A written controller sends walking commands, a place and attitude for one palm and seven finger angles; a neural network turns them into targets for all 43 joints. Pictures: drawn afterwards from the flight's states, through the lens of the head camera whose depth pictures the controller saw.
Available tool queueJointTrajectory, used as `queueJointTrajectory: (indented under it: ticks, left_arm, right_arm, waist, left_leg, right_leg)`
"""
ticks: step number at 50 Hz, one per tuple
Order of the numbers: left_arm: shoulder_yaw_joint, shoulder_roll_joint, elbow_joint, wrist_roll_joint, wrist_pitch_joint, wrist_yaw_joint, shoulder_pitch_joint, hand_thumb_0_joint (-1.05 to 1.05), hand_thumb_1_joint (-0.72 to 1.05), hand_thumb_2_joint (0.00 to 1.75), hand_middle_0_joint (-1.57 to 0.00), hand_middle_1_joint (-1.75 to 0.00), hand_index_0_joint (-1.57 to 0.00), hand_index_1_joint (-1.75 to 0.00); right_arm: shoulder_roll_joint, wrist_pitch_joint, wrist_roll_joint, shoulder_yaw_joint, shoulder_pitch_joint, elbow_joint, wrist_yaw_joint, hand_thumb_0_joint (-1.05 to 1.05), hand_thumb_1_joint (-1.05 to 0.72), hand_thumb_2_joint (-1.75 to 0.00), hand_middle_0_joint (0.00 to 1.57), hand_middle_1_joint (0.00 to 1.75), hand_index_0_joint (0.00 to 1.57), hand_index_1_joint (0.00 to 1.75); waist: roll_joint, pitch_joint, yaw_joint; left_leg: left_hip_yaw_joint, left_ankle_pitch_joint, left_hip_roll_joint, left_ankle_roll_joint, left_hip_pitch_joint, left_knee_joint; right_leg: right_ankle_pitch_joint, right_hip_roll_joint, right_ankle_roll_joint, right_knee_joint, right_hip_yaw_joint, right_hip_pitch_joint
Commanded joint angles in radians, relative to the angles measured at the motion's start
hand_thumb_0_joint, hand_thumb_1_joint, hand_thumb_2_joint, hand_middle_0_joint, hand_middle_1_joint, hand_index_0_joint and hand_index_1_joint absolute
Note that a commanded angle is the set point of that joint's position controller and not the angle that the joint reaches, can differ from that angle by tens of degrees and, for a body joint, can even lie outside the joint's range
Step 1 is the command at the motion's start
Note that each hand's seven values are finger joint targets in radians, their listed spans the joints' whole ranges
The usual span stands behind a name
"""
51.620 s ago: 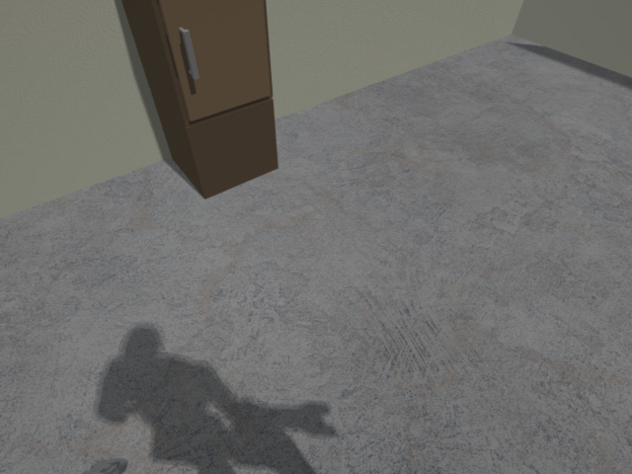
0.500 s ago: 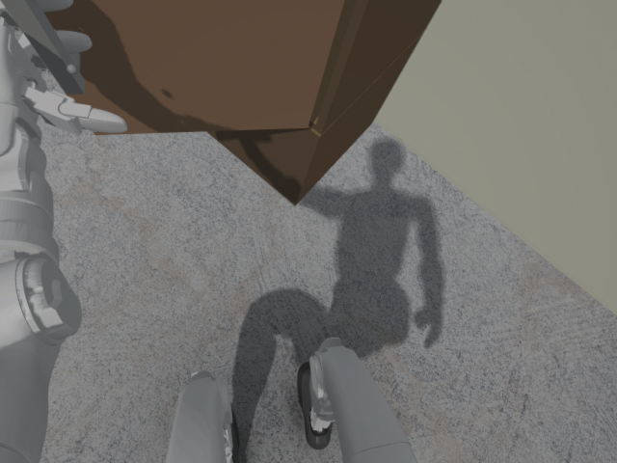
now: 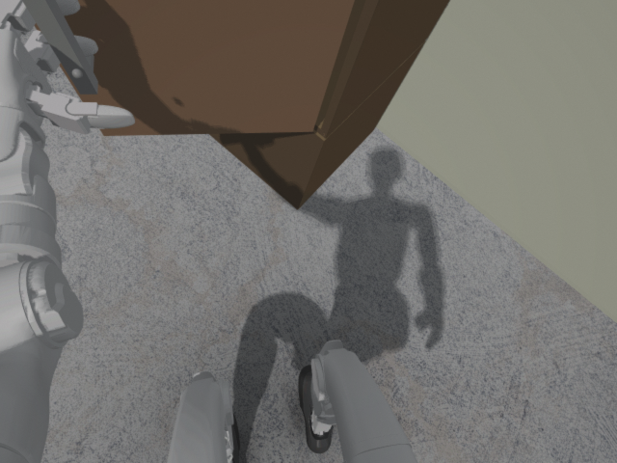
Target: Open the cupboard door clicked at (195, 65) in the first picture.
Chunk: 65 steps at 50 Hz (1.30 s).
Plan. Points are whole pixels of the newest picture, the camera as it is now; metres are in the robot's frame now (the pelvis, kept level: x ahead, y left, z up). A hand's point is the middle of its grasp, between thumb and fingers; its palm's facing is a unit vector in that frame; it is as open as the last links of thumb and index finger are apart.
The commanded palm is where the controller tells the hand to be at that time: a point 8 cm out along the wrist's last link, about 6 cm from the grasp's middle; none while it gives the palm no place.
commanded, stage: close the thumb around the handle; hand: left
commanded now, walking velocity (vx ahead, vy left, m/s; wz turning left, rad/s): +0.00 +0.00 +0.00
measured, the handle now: (61, 23) +0.62 +0.21 +0.05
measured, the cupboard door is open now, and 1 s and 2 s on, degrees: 48 56 98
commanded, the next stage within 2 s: pull the door open along its arc in 0.52 s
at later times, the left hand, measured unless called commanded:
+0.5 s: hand (86, 70) +0.57 +0.19 +0.04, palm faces +0.00 -1.00 -0.02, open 5.5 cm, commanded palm +0.55 +0.21 +0.04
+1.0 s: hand (93, 109) +0.52 +0.18 +0.04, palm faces -0.03 -1.00 -0.02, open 5.7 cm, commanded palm +0.47 +0.22 +0.04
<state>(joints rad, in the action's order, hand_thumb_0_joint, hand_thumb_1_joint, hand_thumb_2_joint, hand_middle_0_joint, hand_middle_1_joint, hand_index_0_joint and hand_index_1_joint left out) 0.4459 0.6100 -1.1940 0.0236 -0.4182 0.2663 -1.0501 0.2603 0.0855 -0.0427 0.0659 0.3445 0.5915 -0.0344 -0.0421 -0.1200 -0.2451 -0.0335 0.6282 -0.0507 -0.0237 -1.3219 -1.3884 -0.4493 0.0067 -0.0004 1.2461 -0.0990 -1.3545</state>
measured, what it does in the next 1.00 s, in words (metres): stands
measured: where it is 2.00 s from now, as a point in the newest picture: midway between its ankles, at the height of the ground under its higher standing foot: (273, 446)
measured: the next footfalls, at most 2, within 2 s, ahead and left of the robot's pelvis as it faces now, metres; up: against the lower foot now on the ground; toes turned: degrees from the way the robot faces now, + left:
none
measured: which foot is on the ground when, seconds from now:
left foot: down 0.00-1.00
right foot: down 0.00-1.00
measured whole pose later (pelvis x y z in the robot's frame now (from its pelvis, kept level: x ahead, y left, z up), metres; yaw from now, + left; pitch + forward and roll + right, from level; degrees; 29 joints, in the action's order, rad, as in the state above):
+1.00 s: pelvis +0.02 +0.00 +0.02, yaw +0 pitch +30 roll -4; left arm 0.40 0.45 -0.94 0.11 -0.43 0.26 -0.76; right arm 0.25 0.10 -0.01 0.04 0.35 0.56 -0.05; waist -0.04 -0.13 -0.19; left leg 0.00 0.62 -0.05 -0.02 -1.20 -1.29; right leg -0.45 0.00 0.00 1.18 -0.07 -1.25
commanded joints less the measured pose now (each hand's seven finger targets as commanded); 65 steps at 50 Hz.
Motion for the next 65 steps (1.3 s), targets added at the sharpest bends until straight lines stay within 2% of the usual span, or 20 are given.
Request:
queueJointTrajectory:
  ticks: [1,5,10,12,16,18,19,25,27,29,32,34,44,51,52,53,55,59,61,65]
  left_arm:
    - [-0.028,0.186,0.193,0.018,-0.063,-0.002,-0.441,0.0,0.06,0.54,-0.34,-1.26,-0.34,-1.26]
    - [-0.013,0.208,0.205,0.015,-0.067,-0.012,-0.462,0.0,0.28,0.64,-0.36,-1.28,-0.36,-1.28]
    - [-0.013,0.198,0.17,0.014,-0.062,-0.018,-0.453,0.0,0.56,0.76,-0.38,-1.31,-0.38,-1.31]
    - [0.017,0.248,0.196,0.006,-0.067,-0.023,-0.463,0.0,0.68,0.8,-0.38,-1.33,-0.38,-1.33]
    - [-0.018,0.206,0.199,0.003,-0.072,-0.023,-0.471,0.0,0.9,0.9,-0.4,-1.35,-0.4,-1.35]
    - [0.013,0.24,0.177,0.006,-0.064,-0.023,-0.438,0.0,0.9,0.9,-0.4,-1.35,-0.4,-1.35]
    - [0.005,0.232,0.186,0.006,-0.065,-0.021,-0.456,0.0,0.9,0.9,-0.4,-1.35,-0.4,-1.35]
    - [0.022,0.247,0.228,0.012,-0.066,-0.017,-0.453,0.0,0.9,0.9,-0.4,-1.35,-0.4,-1.35]
    - [0.033,0.25,0.218,0.013,-0.062,-0.021,-0.414,0.0,0.9,0.9,-0.4,-1.35,-0.4,-1.35]
    - [-0.007,0.212,0.226,0.009,-0.064,-0.019,-0.445,0.0,0.9,0.9,-0.4,-1.35,-0.4,-1.35]
    - [0.005,0.236,0.219,0.005,-0.062,-0.022,-0.445,0.0,0.9,0.9,-0.4,-1.35,-0.4,-1.35]
    - [0.013,0.234,0.23,0.008,-0.067,-0.016,-0.402,0.0,0.9,0.9,-0.4,-1.35,-0.4,-1.35]
    - [0.0,0.127,0.362,0.078,-0.064,0.007,-0.036,0.0,0.9,0.9,-0.4,-1.35,-0.4,-1.35]
    - [-0.081,-0.043,0.495,0.126,-0.071,-0.017,0.196,0.0,0.9,0.9,-0.4,-1.35,-0.4,-1.35]
    - [0.045,-0.075,0.545,0.191,-0.078,-0.158,0.223,0.0,0.9,0.9,-0.4,-1.35,-0.4,-1.35]
    - [-0.035,-0.167,0.569,0.173,-0.085,-0.231,0.278,0.0,0.9,0.9,-0.4,-1.35,-0.4,-1.35]
    - [-0.067,-0.255,0.624,0.144,-0.11,-0.367,0.336,0.0,0.9,0.9,-0.4,-1.35,-0.4,-1.35]
    - [-0.173,-0.398,0.746,0.022,-0.153,-0.612,0.422,0.0,0.9,0.9,-0.4,-1.35,-0.4,-1.35]
    - [-0.272,-0.505,0.782,-0.04,-0.156,-0.706,0.472,0.0,0.9,0.9,-0.4,-1.35,-0.4,-1.35]
    - [-0.411,-0.609,0.825,-0.142,-0.171,-0.814,0.475,0.0,0.9,0.9,-0.4,-1.35,-0.4,-1.35]
  right_arm:
    - [0.204,0.002,-0.005,-0.069,0.222,-0.008,0.011,0.0,-0.9,-0.9,0.2,0.3,0.2,0.3]
    - [0.208,0.001,-0.009,-0.069,0.232,-0.006,0.013,0.0,-0.9,-0.9,0.2,0.3,0.2,0.3]
    - [0.207,0.003,-0.01,-0.066,0.231,-0.005,0.012,0.0,-0.9,-0.9,0.2,0.3,0.2,0.3]
    - [0.207,0.004,-0.011,-0.064,0.231,-0.012,0.013,0.0,-0.9,-0.9,0.2,0.3,0.2,0.3]
    - [0.202,0.003,-0.012,-0.065,0.229,-0.008,0.009,0.0,-0.9,-0.9,0.2,0.3,0.2,0.3]
    - [0.205,0.006,-0.01,-0.064,0.233,-0.012,0.011,0.0,-0.9,-0.9,0.2,0.3,0.2,0.3]
    - [0.205,0.004,-0.011,-0.064,0.234,-0.011,0.012,0.0,-0.9,-0.9,0.2,0.3,0.2,0.3]
    - [0.204,0.007,-0.011,-0.068,0.24,-0.009,0.01,0.0,-0.9,-0.9,0.2,0.3,0.2,0.3]
    - [0.204,0.008,-0.009,-0.069,0.242,-0.012,0.009,0.0,-0.9,-0.9,0.2,0.3,0.2,0.3]
    - [0.199,0.008,-0.009,-0.068,0.237,-0.01,0.009,0.0,-0.9,-0.9,0.2,0.3,0.2,0.3]
    - [0.201,0.007,-0.008,-0.067,0.235,-0.009,0.011,0.0,-0.9,-0.9,0.2,0.3,0.2,0.3]
    - [0.199,0.006,-0.008,-0.07,0.238,-0.016,0.008,0.0,-0.9,-0.9,0.2,0.3,0.2,0.3]
    - [0.182,0.006,0.02,-0.089,0.187,-0.071,-0.004,0.0,-0.9,-0.9,0.2,0.3,0.2,0.3]
    - [0.16,-0.013,0.039,-0.107,0.129,-0.096,-0.005,0.0,-0.9,-0.9,0.2,0.3,0.2,0.3]
    - [0.147,-0.02,0.027,-0.11,0.109,-0.117,-0.003,0.0,-0.9,-0.9,0.2,0.3,0.2,0.3]
    - [0.137,-0.029,0.021,-0.111,0.093,-0.118,-0.013,0.0,-0.9,-0.9,0.2,0.3,0.2,0.3]
    - [0.125,-0.041,0.006,-0.119,0.088,-0.114,-0.025,0.0,-0.9,-0.9,0.2,0.3,0.2,0.3]
    - [0.105,-0.046,-0.028,-0.131,0.067,-0.118,-0.049,0.0,-0.9,-0.9,0.2,0.3,0.2,0.3]
    - [0.092,-0.047,-0.037,-0.135,0.045,-0.116,-0.055,0.0,-0.9,-0.9,0.2,0.3,0.2,0.3]
    - [0.076,-0.058,-0.055,-0.146,0.005,-0.099,-0.047,0.0,-0.9,-0.9,0.2,0.3,0.2,0.3]
  waist:
    - [-0.224,-0.575,-0.028]
    - [-0.227,-0.61,-0.026]
    - [-0.201,-0.57,-0.031]
    - [-0.209,-0.604,-0.018]
    - [-0.237,-0.598,-0.027]
    - [-0.203,-0.602,-0.017]
    - [-0.204,-0.608,-0.028]
    - [-0.243,-0.65,-0.012]
    - [-0.202,-0.641,-0.01]
    - [-0.216,-0.614,-0.023]
    - [-0.199,-0.614,-0.022]
    - [-0.223,-0.642,-0.003]
    - [-0.136,-0.638,0.077]
    - [-0.053,-0.552,0.108]
    - [-0.064,-0.526,0.162]
    - [-0.084,-0.531,0.154]
    - [-0.044,-0.53,0.156]
    - [-0.034,-0.544,0.175]
    - [-0.036,-0.535,0.177]
    - [0.032,-0.515,0.155]
  left_leg:
    - [-0.071,-0.525,0.015,0.012,0.442,0.166]
    - [-0.08,-0.546,0.016,0.016,0.462,0.167]
    - [-0.077,-0.517,0.016,0.013,0.427,0.167]
    - [-0.072,-0.52,0.019,0.01,0.414,0.164]
    - [-0.074,-0.535,0.017,0.015,0.437,0.16]
    - [-0.065,-0.522,0.019,0.009,0.4,0.159]
    - [-0.069,-0.53,0.017,0.006,0.407,0.154]
    - [-0.071,-0.587,0.016,0.015,0.449,0.152]
    - [-0.064,-0.584,0.016,0.01,0.431,0.152]
    - [-0.065,-0.571,0.017,0.008,0.428,0.156]
    - [-0.059,-0.543,0.018,0.005,0.402,0.155]
    - [-0.057,-0.568,0.02,0.007,0.428,0.158]
    - [-0.018,-0.587,0.032,0.004,0.415,0.214]
    - [0.006,-0.547,0.041,0.007,0.406,0.261]
    - [0.004,-0.558,0.041,0.02,0.395,0.274]
    - [0.011,-0.56,0.04,0.029,0.418,0.278]
    - [0.014,-0.598,0.035,0.041,0.43,0.281]
    - [0.027,-0.652,0.033,0.051,0.464,0.281]
    - [0.028,-0.646,0.033,0.056,0.488,0.294]
    - [0.026,-0.564,0.04,0.045,0.48,0.301]
  right_leg:
    - [0.259,-0.045,0.026,-0.097,0.033,0.288]
    - [0.268,-0.044,0.027,-0.094,0.033,0.293]
    - [0.252,-0.045,0.027,-0.096,0.031,0.289]
    - [0.267,-0.046,0.029,-0.09,0.038,0.323]
    - [0.27,-0.045,0.028,-0.089,0.035,0.296]
    - [0.284,-0.046,0.028,-0.092,0.04,0.34]
    - [0.289,-0.047,0.028,-0.085,0.04,0.327]
    - [0.325,-0.044,0.028,-0.081,0.039,0.336]
    - [0.341,-0.047,0.026,-0.087,0.042,0.364]
    - [0.33,-0.045,0.027,-0.089,0.043,0.346]
    - [0.325,-0.045,0.025,-0.092,0.046,0.367]
    - [0.34,-0.045,0.029,-0.087,0.047,0.376]
    - [0.435,-0.042,0.026,-0.123,0.059,0.539]
    - [0.422,-0.033,0.019,-0.147,0.054,0.578]
    - [0.408,-0.031,0.02,-0.144,0.038,0.567]
    - [0.391,-0.031,0.02,-0.145,0.038,0.554]
    - [0.405,-0.031,0.021,-0.135,0.032,0.552]
    - [0.448,-0.028,0.033,-0.13,0.034,0.575]
    - [0.436,-0.024,0.034,-0.134,0.028,0.576]
    - [0.42,-0.019,0.032,-0.153,0.029,0.593]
